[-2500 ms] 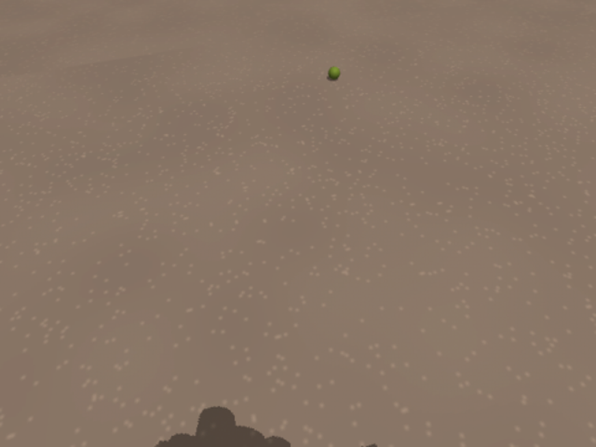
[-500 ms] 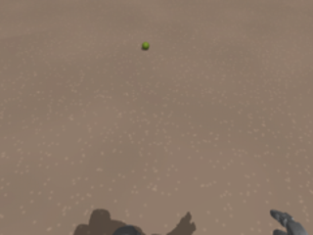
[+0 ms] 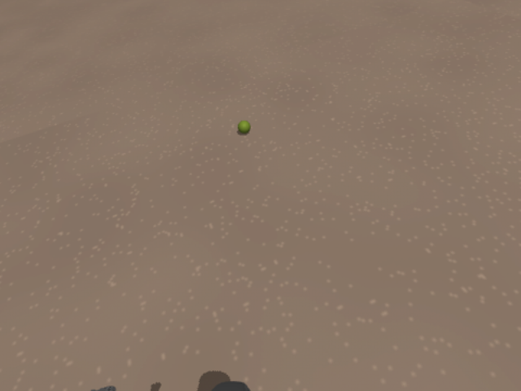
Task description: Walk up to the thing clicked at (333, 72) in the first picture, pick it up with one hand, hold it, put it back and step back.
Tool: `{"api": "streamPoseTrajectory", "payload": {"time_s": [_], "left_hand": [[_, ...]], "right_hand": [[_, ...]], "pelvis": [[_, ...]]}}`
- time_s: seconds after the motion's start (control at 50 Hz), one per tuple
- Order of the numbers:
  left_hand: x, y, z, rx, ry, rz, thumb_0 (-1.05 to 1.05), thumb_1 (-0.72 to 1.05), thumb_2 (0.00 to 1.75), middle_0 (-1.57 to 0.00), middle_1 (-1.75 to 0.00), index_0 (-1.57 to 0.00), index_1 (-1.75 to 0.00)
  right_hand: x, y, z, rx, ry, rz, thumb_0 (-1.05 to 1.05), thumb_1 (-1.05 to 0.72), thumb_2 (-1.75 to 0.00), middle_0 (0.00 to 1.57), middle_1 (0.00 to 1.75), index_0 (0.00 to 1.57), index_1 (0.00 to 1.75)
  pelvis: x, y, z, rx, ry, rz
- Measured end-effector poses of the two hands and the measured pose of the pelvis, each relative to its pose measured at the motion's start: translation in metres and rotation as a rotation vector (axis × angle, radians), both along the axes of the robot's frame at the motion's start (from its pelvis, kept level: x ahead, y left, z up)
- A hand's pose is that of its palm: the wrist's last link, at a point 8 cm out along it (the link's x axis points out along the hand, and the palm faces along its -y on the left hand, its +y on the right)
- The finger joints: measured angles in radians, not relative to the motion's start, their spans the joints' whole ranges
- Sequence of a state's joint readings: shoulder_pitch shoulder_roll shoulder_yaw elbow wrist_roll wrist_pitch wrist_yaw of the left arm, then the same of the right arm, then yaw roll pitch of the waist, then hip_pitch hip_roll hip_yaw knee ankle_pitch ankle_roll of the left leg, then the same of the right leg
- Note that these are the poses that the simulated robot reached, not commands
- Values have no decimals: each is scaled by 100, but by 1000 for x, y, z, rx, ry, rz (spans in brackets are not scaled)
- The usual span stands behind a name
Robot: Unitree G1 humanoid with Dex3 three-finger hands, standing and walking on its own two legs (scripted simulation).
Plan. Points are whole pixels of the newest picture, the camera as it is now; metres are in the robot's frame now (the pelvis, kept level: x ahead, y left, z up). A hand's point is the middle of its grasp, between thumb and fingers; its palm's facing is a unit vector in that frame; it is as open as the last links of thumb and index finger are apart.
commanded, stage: walk up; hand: left
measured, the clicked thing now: (244, 127) +1.64 +0.33 -0.73
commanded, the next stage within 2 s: none
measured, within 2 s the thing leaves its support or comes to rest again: neither
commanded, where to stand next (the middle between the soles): +1.30 +0.10 m, yaw -1 degrees
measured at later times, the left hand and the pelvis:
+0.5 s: hand (147, 277) +0.36 +0.32 -0.14, palm faces -0.03 -0.94 -0.33, open 7.4 cm; pelvis +0.29 +0.05 +0.01, yaw +1 degrees
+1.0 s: hand (192, 180) +0.62 +0.26 -0.11, palm faces +0.01 -0.92 -0.38, open 7.4 cm; pelvis +0.53 +0.00 +0.01, yaw +1 degrees
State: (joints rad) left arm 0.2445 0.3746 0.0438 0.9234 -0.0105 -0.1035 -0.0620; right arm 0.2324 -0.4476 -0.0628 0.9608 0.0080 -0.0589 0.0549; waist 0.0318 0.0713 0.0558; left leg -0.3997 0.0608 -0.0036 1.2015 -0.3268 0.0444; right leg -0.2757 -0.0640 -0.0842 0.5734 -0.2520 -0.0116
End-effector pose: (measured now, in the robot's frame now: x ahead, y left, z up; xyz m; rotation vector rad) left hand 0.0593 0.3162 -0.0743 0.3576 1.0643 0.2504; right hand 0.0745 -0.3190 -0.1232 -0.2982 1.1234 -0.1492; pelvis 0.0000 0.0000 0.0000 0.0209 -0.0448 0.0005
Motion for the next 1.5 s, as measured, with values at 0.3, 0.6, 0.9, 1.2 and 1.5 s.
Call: {"api": "streamPoseTrajectory", "payload": {"time_s": [0.3,0.6,0.9,1.2,1.5], "left_hand": [[94,40,-51,-43,216,99,1,89,90,-21,-30,-21,-30],[372,48,-20,-65,8,-78,1,90,90,-21,-30,-20,-30],[550,-12,-9,-28,-80,-79,1,90,90,-21,-30,-20,-30],[557,33,-23,-32,95,65,1,90,90,-21,-30,-21,-30],[681,83,-41,-87,141,17,1,90,90,-21,-30,-20,-30]], "right_hand": [[264,38,35,-65,-118,139,1,-90,-90,20,30,20,30],[304,50,44,-65,7,-55,1,-90,-90,21,30,20,30],[444,8,-4,-15,109,-47,1,-90,-90,20,30,20,30],[649,31,32,-48,-33,92,1,-91,-90,20,30,20,30],[736,91,54,-80,-90,23,1,-90,-90,21,30,20,30]], "pelvis": [[182,24,-15,-55,38,30],[340,43,11,-13,-4,6],[496,2,-5,1,-9,22],[611,24,2,-63,-12,46],[725,78,7,-31,-29,30]]}}
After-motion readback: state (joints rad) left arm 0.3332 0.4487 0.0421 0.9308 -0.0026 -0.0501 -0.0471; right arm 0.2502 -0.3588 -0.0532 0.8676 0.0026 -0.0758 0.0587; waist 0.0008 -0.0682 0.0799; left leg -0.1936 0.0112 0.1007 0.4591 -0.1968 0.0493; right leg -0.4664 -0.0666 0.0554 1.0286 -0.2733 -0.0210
